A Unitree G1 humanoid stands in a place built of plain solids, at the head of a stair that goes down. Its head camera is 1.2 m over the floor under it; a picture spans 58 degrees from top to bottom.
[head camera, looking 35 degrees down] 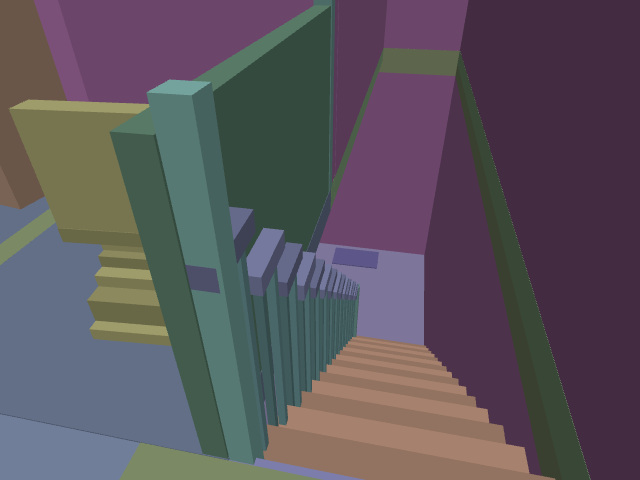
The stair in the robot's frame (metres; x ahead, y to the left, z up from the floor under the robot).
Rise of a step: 0.20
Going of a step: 0.22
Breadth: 0.97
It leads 11 degrees to the right of straight ahead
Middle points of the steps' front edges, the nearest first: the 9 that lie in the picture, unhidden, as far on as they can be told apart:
0.78 -0.27 -0.20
1.00 -0.31 -0.41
1.22 -0.36 -0.61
1.44 -0.40 -0.82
1.66 -0.44 -1.02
1.88 -0.49 -1.23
2.09 -0.53 -1.43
2.31 -0.57 -1.63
2.53 -0.62 -1.84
